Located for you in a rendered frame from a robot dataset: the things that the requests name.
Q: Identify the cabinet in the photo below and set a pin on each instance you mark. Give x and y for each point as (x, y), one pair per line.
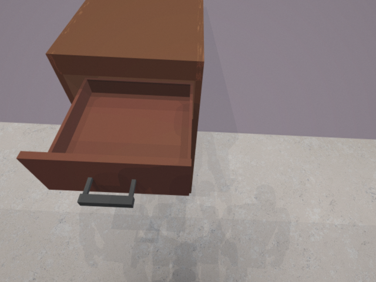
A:
(157, 40)

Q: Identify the drawer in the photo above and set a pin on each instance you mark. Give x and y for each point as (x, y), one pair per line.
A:
(117, 130)

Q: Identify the handle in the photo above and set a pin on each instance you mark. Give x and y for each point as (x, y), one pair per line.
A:
(102, 200)

